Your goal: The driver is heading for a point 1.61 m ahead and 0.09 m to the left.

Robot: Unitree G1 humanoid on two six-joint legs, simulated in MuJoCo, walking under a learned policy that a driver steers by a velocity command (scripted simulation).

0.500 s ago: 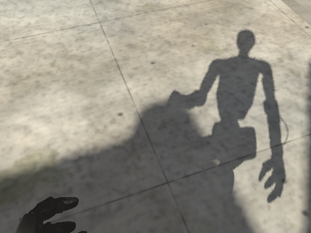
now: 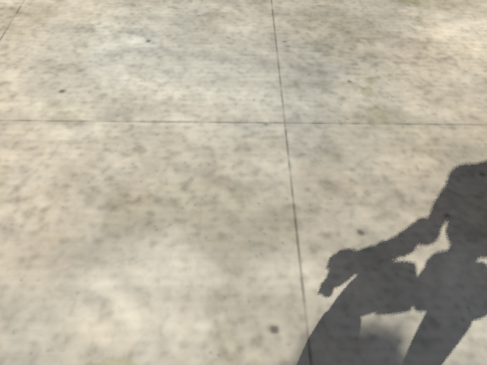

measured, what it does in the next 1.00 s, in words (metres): walks ahead, turning left: right foot, then left foot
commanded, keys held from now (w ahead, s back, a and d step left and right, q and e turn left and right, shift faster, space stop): w+q+shift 0.22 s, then w+shift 0.52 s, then w+e+shift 0.26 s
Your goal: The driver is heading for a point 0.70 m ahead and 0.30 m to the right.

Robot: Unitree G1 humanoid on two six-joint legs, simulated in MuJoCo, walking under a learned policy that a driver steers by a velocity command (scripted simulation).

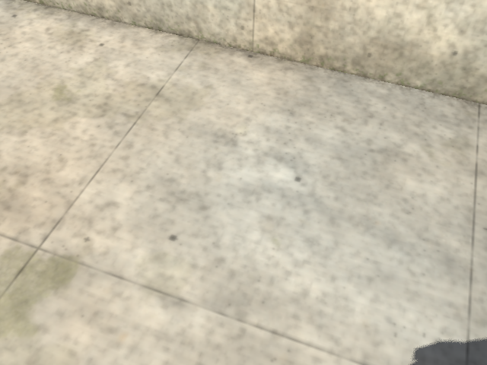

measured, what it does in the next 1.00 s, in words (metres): walks ahead, turning right: right foot, then left foot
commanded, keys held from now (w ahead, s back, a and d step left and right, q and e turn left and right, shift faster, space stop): w+e+shift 0.64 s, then shift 0.36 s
